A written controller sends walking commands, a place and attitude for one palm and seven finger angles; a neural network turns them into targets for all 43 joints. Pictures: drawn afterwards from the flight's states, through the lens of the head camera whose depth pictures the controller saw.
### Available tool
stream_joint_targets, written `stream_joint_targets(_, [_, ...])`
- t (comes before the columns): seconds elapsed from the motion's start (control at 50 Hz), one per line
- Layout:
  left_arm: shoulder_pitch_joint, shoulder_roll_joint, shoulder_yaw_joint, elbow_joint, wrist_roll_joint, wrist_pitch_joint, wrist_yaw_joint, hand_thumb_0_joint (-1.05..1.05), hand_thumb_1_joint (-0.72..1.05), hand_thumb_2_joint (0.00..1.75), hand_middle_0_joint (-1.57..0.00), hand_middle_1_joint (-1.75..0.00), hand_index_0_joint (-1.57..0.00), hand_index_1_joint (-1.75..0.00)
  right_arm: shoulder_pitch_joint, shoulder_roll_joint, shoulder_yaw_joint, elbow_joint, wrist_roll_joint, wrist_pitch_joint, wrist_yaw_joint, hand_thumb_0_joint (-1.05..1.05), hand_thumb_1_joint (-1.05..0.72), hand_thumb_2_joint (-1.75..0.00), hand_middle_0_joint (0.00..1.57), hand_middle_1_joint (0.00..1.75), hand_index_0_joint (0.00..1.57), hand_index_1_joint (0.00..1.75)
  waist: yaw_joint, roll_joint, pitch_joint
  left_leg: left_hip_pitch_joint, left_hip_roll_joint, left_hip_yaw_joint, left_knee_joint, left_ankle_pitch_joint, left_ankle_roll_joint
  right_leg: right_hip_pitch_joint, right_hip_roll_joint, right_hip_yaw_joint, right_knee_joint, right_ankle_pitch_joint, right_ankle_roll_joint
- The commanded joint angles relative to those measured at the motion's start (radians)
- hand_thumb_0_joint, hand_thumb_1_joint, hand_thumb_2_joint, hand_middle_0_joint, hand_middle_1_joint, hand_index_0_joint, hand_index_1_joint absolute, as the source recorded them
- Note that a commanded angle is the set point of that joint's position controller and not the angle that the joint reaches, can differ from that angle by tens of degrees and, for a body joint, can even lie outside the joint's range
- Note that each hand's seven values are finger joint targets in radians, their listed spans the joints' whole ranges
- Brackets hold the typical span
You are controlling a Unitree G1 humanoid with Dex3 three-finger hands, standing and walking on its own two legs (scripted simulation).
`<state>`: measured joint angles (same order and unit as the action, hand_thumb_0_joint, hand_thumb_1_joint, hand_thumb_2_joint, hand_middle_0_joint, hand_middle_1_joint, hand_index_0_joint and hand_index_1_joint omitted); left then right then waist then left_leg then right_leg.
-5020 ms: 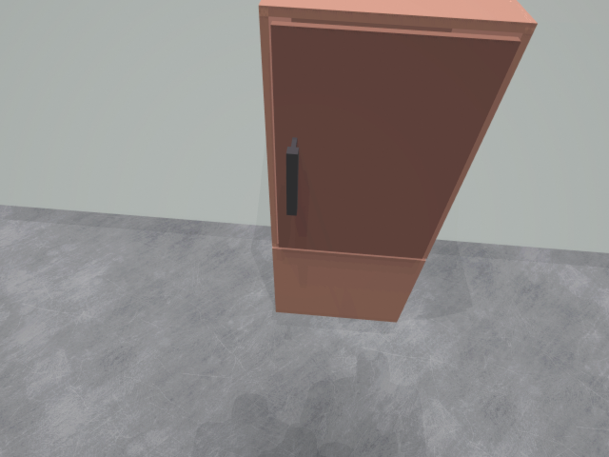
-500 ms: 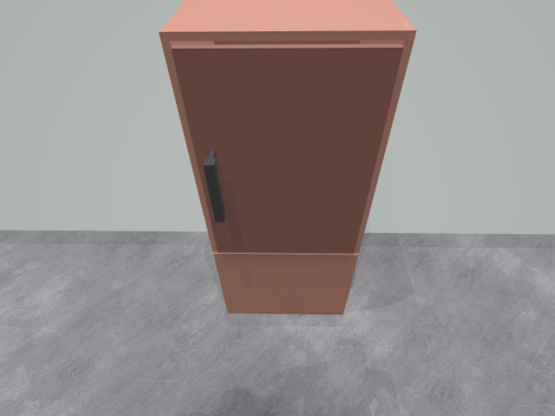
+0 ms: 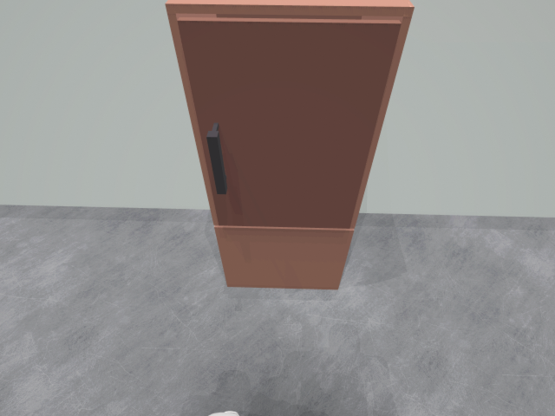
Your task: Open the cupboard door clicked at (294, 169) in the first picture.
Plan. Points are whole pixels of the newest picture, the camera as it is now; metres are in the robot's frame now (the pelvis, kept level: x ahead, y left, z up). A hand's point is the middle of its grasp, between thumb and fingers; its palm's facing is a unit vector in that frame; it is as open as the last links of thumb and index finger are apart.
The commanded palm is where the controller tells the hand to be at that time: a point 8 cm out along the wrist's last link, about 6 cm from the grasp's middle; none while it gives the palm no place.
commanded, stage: come to a stop and stand still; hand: left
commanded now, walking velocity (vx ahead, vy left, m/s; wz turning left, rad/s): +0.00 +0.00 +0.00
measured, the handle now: (219, 159) +0.68 +0.18 -0.05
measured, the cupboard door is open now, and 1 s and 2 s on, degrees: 0 0 0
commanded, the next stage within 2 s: look again from close up in 1.14 s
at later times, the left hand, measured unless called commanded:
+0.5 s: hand out of the picture -0.09 +0.15 -0.15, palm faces +0.04 -0.97 -0.22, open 7.4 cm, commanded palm none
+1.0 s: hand out of the picture -0.02 +0.18 -0.17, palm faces +0.03 -0.98 -0.20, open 7.3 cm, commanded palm none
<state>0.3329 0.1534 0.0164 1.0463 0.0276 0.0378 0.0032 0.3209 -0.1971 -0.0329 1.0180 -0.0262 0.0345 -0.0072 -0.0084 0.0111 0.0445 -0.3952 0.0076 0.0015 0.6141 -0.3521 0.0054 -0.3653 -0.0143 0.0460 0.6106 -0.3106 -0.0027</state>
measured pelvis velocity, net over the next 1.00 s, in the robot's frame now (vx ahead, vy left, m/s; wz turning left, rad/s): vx -0.02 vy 0.01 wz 0.00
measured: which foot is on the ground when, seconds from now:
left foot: down 0.00-0.32, up 0.34-0.70, down 0.72-1.00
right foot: down 0.00-0.10, up 0.12-0.30, down 0.32-1.00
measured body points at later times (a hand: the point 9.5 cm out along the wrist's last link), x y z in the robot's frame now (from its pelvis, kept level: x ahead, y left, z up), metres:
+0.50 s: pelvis -0.05 -0.02 +0.02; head -0.05 -0.04 +0.47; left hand -0.09 +0.21 -0.13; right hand -0.02 -0.25 -0.14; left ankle -0.02 +0.12 -0.68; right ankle -0.08 -0.08 -0.73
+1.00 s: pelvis -0.02 +0.01 +0.01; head -0.01 +0.00 +0.46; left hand -0.02 +0.23 -0.15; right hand +0.02 -0.22 -0.15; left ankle -0.08 +0.13 -0.73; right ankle -0.08 -0.08 -0.73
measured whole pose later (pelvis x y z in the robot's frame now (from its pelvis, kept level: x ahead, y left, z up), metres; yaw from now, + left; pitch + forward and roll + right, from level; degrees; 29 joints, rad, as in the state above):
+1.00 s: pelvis -0.02 +0.01 +0.01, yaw +0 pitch +0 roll +1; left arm 0.27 0.15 0.00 1.12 0.02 -0.01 0.03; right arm 0.22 -0.16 0.01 1.08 -0.01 -0.02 -0.06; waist 0.02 -0.01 0.02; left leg -0.13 0.01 0.06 0.46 -0.34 -0.01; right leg -0.14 0.01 -0.06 0.51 -0.37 -0.04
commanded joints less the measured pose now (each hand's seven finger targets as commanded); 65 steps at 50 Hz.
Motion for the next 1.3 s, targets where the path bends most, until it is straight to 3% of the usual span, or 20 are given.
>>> stream_joint_targets(0.0, [-0.184, 0.194, 0.059, -0.102, 0.002, -0.019, 0.024, 0.00, 0.90, 0.90, -0.20, -0.30, -0.20, -0.30, 0.215, -0.050, -0.030, 0.011, -0.003, -0.008, -0.011, 0.00, -0.90, -0.90, 0.20, 0.30, 0.20, 0.30, -0.117, -0.196, -0.018, 0.335, -0.022, 0.049, 0.179, -0.004, -0.004, -0.404, -0.133, 0.122, -0.323, -0.428, -0.071])
stream_joint_targets(0.04, [-0.194, 0.177, 0.055, -0.107, 0.003, -0.016, 0.021, 0.00, 0.90, 0.90, -0.20, -0.30, -0.20, -0.30, 0.236, -0.069, -0.029, 0.009, -0.004, -0.022, -0.010, 0.00, -0.90, -0.90, 0.20, 0.30, 0.20, 0.30, -0.116, -0.047, 0.046, 0.269, 0.027, -0.051, 0.001, -0.136, 0.017, -0.423, -0.070, 0.060, -0.147, -0.432, -0.051])
stream_joint_targets(0.08, [-0.101, 0.111, 0.053, -0.101, -0.008, -0.010, 0.021, 0.00, 0.90, 0.90, -0.20, -0.30, -0.20, -0.30, 0.118, -0.159, -0.037, -0.033, -0.013, -0.049, -0.022, 0.00, -0.90, -0.90, 0.20, 0.30, 0.20, 0.30, -0.031, 0.370, 0.100, -0.163, 0.247, -0.484, -0.526, -0.580, 0.088, -0.138, 0.091, -0.077, 0.341, -0.208, -0.006])
stream_joint_targets(0.12, [0.045, 0.116, 0.057, -0.057, 0.003, -0.003, 0.016, 0.00, 0.90, 0.90, -0.20, -0.30, -0.20, -0.30, -0.125, -0.177, -0.034, -0.100, -0.004, -0.047, -0.018, 0.00, -0.90, -0.90, 0.20, 0.30, 0.20, 0.30, 0.093, 0.275, 0.070, -0.385, 0.259, -0.443, -0.557, -0.508, 0.142, 0.060, 0.038, -0.047, 0.602, -0.104, -0.029])
stream_joint_targets(0.16, [0.136, 0.065, 0.047, -0.029, 0.005, -0.001, 0.010, 0.00, 0.90, 0.90, -0.20, -0.30, -0.20, -0.30, -0.197, -0.161, -0.029, -0.128, -0.009, -0.056, -0.015, 0.00, -0.90, -0.90, 0.20, 0.30, 0.20, 0.30, 0.140, 0.182, 0.034, -0.416, 0.203, -0.302, -0.523, -0.342, 0.131, 0.141, 0.044, -0.098, 0.599, -0.088, -0.024])
stream_joint_targets(0.22, [0.156, 0.043, 0.025, -0.022, -0.010, -0.006, 0.012, 0.00, 0.90, 0.90, -0.20, -0.30, -0.20, -0.30, -0.061, -0.109, -0.028, -0.069, -0.021, -0.035, -0.026, 0.00, -0.90, -0.90, 0.20, 0.30, 0.20, 0.30, 0.063, 0.181, 0.004, -0.112, 0.146, -0.244, -0.459, -0.248, 0.089, 0.118, 0.041, -0.151, 0.160, -0.253, -0.039])
stream_joint_targets(0.26, [0.211, 0.057, 0.023, -0.006, -0.013, -0.017, 0.017, 0.00, 0.90, 0.90, -0.20, -0.30, -0.20, -0.30, 0.009, -0.113, -0.037, -0.042, -0.013, -0.020, -0.026, 0.00, -0.90, -0.90, 0.20, 0.30, 0.20, 0.30, 0.054, 0.116, 0.027, -0.041, 0.101, -0.207, -0.372, -0.210, 0.049, 0.197, 0.041, -0.121, -0.230, -0.214, -0.054])
stream_joint_targets(0.28, [0.214, 0.106, 0.029, -0.011, -0.005, -0.021, 0.022, 0.00, 0.90, 0.90, -0.20, -0.30, -0.20, -0.30, 0.034, -0.084, -0.039, -0.042, 0.002, -0.010, -0.019, 0.00, -0.90, -0.90, 0.20, 0.30, 0.20, 0.30, 0.043, -0.022, 0.041, -0.102, 0.034, -0.113, -0.221, -0.135, 0.019, 0.231, -0.052, 0.030, -0.365, -0.250, -0.097])
stream_joint_targets(0.3, [0.178, 0.179, 0.037, -0.032, 0.007, -0.025, 0.029, 0.00, 0.90, 0.90, -0.20, -0.30, -0.20, -0.30, 0.012, -0.014, -0.031, -0.067, 0.012, -0.004, -0.019, 0.00, -0.90, -0.90, 0.20, 0.30, 0.20, 0.30, 0.033, -0.267, 0.096, -0.188, -0.064, -0.009, 0.026, -0.074, -0.024, 0.138, -0.249, 0.316, -0.495, -0.421, -0.149])
stream_joint_targets(0.32, [0.046, 0.186, 0.028, -0.087, 0.007, -0.024, 0.035, 0.00, 0.90, 0.90, -0.20, -0.30, -0.20, -0.30, -0.012, -0.049, -0.037, -0.088, 0.000, 0.000, -0.015, 0.00, -0.90, -0.90, 0.20, 0.30, 0.20, 0.30, 0.003, -0.215, 0.166, -0.202, -0.038, -0.042, 0.191, -0.038, -0.017, -0.025, -0.343, 0.356, -0.547, -0.368, -0.175])
stream_joint_targets(0.34, [-0.073, 0.182, 0.030, -0.119, 0.006, -0.037, 0.034, 0.00, 0.90, 0.90, -0.20, -0.30, -0.20, -0.30, 0.021, -0.073, -0.043, -0.081, -0.001, 0.000, -0.005, 0.00, -0.90, -0.90, 0.20, 0.30, 0.20, 0.30, -0.053, -0.170, 0.100, -0.121, -0.024, -0.058, 0.276, 0.011, -0.013, -0.071, -0.297, 0.271, -0.529, -0.308, -0.172])
stream_joint_targets(0.38, [-0.128, 0.154, 0.027, -0.127, -0.006, -0.070, 0.038, 0.00, 0.90, 0.90, -0.20, -0.30, -0.20, -0.30, 0.020, -0.102, -0.045, -0.054, 0.007, -0.007, 0.002, 0.00, -0.90, -0.90, 0.20, 0.30, 0.20, 0.30, -0.060, -0.200, 0.135, -0.099, 0.005, -0.057, 0.309, 0.099, -0.004, -0.059, -0.192, 0.166, -0.499, -0.163, -0.114])
stream_joint_targets(0.46, [0.059, 0.114, 0.018, -0.051, -0.002, -0.091, 0.024, 0.00, 0.90, 0.90, -0.20, -0.30, -0.20, -0.30, -0.024, -0.040, -0.017, -0.067, 0.007, -0.037, 0.010, 0.00, -0.90, -0.90, 0.20, 0.30, 0.20, 0.30, 0.012, -0.063, 0.067, -0.141, 0.002, 0.027, 0.183, 0.064, -0.013, 0.225, -0.218, 0.164, -0.420, 0.071, -0.166])
stream_joint_targets(0.54, [0.144, 0.149, 0.030, -0.011, 0.003, -0.090, 0.014, 0.00, 0.90, 0.90, -0.20, -0.30, -0.20, -0.30, -0.073, -0.041, -0.009, -0.084, 0.006, -0.046, 0.006, 0.00, -0.90, -0.90, 0.20, 0.30, 0.20, 0.30, 0.058, -0.102, 0.022, -0.145, 0.016, 0.037, 0.110, -0.018, -0.010, 0.345, -0.261, 0.217, -0.398, 0.098, -0.203])
stream_joint_targets(0.6, [0.149, 0.146, 0.028, 0.011, 0.006, -0.086, 0.022, 0.00, 0.90, 0.90, -0.20, -0.30, -0.20, -0.30, -0.073, -0.030, 0.006, -0.071, 0.013, -0.056, -0.005, 0.00, -0.90, -0.90, 0.20, 0.30, 0.20, 0.30, 0.061, -0.128, -0.026, -0.049, 0.009, 0.047, -0.037, -0.048, -0.009, 0.396, -0.260, 0.171, -0.299, 0.448, -0.203])
stream_joint_targets(0.64, [0.108, 0.140, 0.019, 0.020, -0.003, -0.081, 0.028, 0.00, 0.90, 0.90, -0.20, -0.30, -0.20, -0.30, -0.009, -0.014, 0.018, -0.032, 0.021, -0.063, -0.016, 0.00, -0.90, -0.90, 0.20, 0.30, 0.20, 0.30, 0.023, -0.112, -0.076, 0.159, -0.002, 0.050, -0.269, 0.115, -0.007, 0.332, -0.201, 0.083, -0.187, 0.604, -0.146])
stream_joint_targets(0.7, [0.101, 0.070, 0.001, 0.020, -0.011, -0.072, 0.028, 0.00, 0.90, 0.90, -0.20, -0.30, -0.20, -0.30, 0.033, -0.089, 0.009, 0.004, 0.018, -0.078, -0.035, 0.00, -0.90, -0.90, 0.20, 0.30, 0.20, 0.30, 0.025, 0.042, -0.128, 0.411, 0.168, -0.049, -0.193, 0.640, 0.069, 0.133, -0.081, -0.027, -0.121, 0.296, -0.043])
stream_joint_targets(0.72, [0.093, 0.060, 0.000, 0.018, -0.007, -0.068, 0.032, 0.00, 0.90, 0.90, -0.20, -0.30, -0.20, -0.30, 0.026, -0.097, 0.009, 0.001, 0.015, -0.068, -0.039, 0.00, -0.90, -0.90, 0.20, 0.30, 0.20, 0.30, 0.025, 0.049, -0.096, 0.390, 0.194, -0.039, -0.163, 0.675, 0.084, 0.108, -0.070, -0.039, -0.152, 0.174, -0.035])
stream_joint_targets(0.86, [0.059, 0.091, 0.002, 0.057, -0.010, -0.068, 0.032, 0.00, 0.90, 0.90, -0.20, -0.30, -0.20, -0.30, -0.003, -0.043, 0.024, 0.038, 0.017, -0.058, -0.050, 0.00, -0.90, -0.90, 0.20, 0.30, 0.20, 0.30, 0.019, -0.027, -0.029, 0.258, 0.117, 0.005, -0.162, 0.518, 0.030, 0.226, -0.107, -0.023, -0.142, 0.521, -0.053])
stream_joint_targets(1.28, [-0.019, 0.108, 0.002, 0.038, -0.018, -0.059, 0.033, 0.00, 0.90, 0.90, -0.20, -0.30, -0.20, -0.30, 0.030, -0.042, 0.039, 0.100, 0.012, -0.061, -0.047, 0.00, -0.90, -0.90, 0.20, 0.30, 0.20, 0.30, 0.021, -0.020, -0.013, 0.251, 0.107, -0.019, -0.229, 0.411, 0.031, 0.263, -0.108, -0.026, -0.183, 0.396, -0.059])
